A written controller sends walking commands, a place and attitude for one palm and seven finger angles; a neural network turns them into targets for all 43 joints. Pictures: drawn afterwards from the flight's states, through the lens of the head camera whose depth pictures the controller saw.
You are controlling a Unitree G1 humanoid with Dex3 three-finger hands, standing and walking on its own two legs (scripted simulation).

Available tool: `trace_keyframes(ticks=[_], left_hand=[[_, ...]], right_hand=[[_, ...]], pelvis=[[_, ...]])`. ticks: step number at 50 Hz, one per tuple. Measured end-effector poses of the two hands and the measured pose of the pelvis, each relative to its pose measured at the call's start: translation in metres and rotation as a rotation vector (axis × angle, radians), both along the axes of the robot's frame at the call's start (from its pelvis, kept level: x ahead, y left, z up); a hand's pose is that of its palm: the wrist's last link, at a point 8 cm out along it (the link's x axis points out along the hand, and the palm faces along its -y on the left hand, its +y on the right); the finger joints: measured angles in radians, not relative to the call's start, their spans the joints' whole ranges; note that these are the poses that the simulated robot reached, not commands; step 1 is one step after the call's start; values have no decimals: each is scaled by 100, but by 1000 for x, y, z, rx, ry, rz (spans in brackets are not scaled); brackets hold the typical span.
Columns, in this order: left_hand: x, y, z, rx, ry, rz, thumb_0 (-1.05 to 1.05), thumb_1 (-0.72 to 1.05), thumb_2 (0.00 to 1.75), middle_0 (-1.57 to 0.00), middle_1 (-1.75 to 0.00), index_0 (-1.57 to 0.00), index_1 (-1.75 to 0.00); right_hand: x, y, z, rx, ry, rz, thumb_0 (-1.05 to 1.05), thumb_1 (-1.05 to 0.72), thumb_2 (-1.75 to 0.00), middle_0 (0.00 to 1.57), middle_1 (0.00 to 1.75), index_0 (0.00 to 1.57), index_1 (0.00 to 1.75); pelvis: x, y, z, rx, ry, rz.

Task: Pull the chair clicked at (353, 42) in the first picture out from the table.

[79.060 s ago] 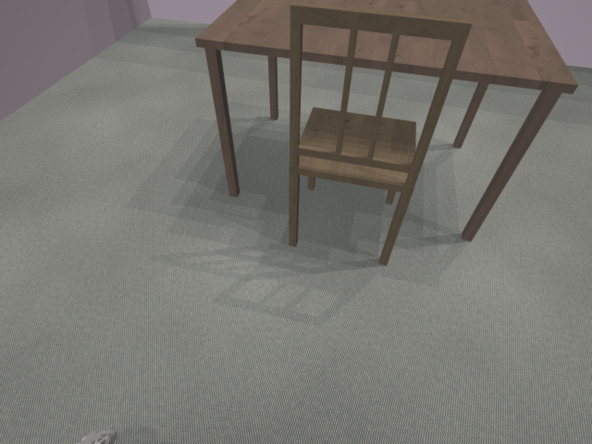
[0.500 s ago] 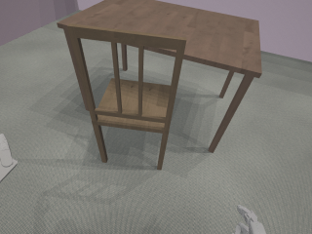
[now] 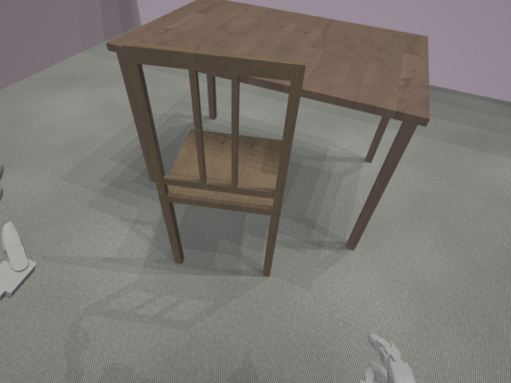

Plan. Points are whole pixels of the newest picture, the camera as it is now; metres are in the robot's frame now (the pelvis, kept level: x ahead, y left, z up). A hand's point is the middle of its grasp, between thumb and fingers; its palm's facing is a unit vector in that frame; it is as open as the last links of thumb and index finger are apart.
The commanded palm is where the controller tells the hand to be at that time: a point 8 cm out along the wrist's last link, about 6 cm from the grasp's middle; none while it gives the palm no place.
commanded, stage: let the arm hang, fingers relaxed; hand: left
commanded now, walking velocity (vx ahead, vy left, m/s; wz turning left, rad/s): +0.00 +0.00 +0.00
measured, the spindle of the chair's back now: (199, 133) +0.76 +0.18 -0.04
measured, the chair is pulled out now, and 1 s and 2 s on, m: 0.12 0.12 0.12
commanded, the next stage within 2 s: look to check the result in 1.18 s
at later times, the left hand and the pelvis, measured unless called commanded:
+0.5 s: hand out of the picture -0.01 +0.18 -0.18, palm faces +0.07 -0.98 -0.17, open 7.0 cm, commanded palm none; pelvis +0.03 +0.00 +0.00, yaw +2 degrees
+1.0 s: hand out of the picture +0.03 +0.14 -0.17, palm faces +0.06 -0.99 -0.16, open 7.3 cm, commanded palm none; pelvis +0.05 -0.01 +0.01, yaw +1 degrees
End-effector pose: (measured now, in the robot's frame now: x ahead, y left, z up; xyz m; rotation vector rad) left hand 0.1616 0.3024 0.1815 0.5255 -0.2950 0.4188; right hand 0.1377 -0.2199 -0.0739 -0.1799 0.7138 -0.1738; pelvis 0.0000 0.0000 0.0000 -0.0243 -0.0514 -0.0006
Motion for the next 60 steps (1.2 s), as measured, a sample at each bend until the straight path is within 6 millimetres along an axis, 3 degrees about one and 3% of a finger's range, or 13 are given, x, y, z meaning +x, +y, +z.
trace_keyframes(ticks=[4,6,8,10,13,16,18,21,26,32,37,48,60], left_hand=[[-1,-8,-1,3,34,-27,2,89,90,-21,-30,-21,-31],[9,-6,-27,-4,129,-47,1,89,90,-21,-30,-21,-30],[23,0,-86,-114,339,-23,1,90,90,-20,-30,-20,-30],[24,-1,-158,-270,594,29,1,90,90,-20,-30,-20,-30],[-5,-27,-254,-467,979,70,1,91,90,-19,-30,-19,-30],[-57,-68,-313,-599,1301,51,1,91,90,-19,-30,-19,-30],[-90,-79,-330,-667,1412,107,0,96,90,-20,-30,-20,-30],[-132,-74,-337,-690,1533,174,-1,102,90,-21,-30,-20,-30],[-187,-68,-329,-695,1686,272,0,98,90,-20,-30,-20,-30],[-212,-73,-316,-684,1761,332,1,94,90,-20,-30,-20,-30],[-202,-85,-315,-685,1741,316,1,92,90,-20,-30,-20,-30],[-140,-116,-324,-696,1611,201,1,91,90,-20,-30,-20,-30],[-132,-116,-325,-693,1602,218,1,92,90,-20,-30,-20,-30]], right_hand=[[9,2,0,4,21,34,1,-90,-90,20,30,20,30],[13,-2,-9,6,42,66,1,-90,-90,20,30,20,30],[13,-8,-26,2,106,74,1,-90,-90,20,30,20,31],[9,-12,-38,-7,182,70,1,-90,-90,20,30,20,30],[-6,-15,-44,-17,274,49,1,-90,-90,20,30,20,30],[-27,-17,-42,-28,363,13,1,-91,-90,20,30,20,30],[-44,-17,-41,-36,432,-7,1,-91,-90,20,30,20,30],[-68,-17,-41,-41,545,-24,0,-91,-90,20,30,20,30],[-99,-12,-48,-12,677,-52,0,-91,-90,20,30,20,30],[-115,-1,-59,49,731,-68,0,-91,-90,20,30,20,30],[-116,7,-66,93,731,-71,0,-91,-90,20,30,20,30],[-115,6,-69,119,719,-88,0,-91,-90,20,30,20,30],[-115,-6,-66,101,730,-106,0,-91,-90,19,30,20,30]], pelvis=[[6,-2,2,-11,18,-3],[9,1,-2,-18,37,1],[11,6,-8,-19,49,21],[12,9,-11,-9,50,33],[15,9,-11,4,39,33],[19,7,-7,9,32,26],[20,5,-3,6,35,29],[23,2,1,2,41,35],[29,1,6,4,45,42],[34,0,7,10,37,36],[36,-2,7,14,31,31],[44,-11,7,21,29,26],[51,-20,6,21,24,25]])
